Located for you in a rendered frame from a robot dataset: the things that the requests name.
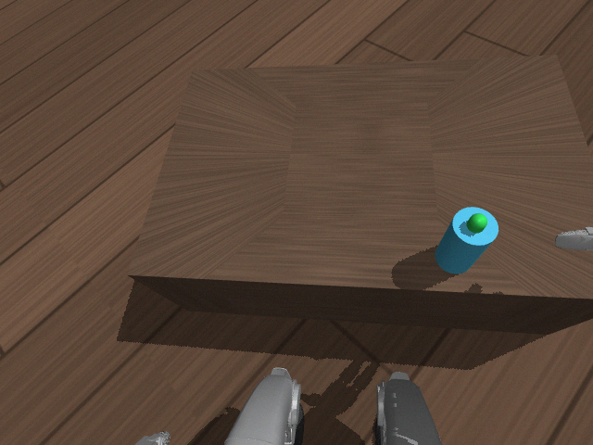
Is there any bottle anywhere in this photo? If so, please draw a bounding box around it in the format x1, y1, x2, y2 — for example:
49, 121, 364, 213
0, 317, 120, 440
435, 207, 498, 274

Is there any right robot hand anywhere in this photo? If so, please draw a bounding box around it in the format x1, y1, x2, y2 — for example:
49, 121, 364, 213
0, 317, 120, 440
555, 227, 593, 250

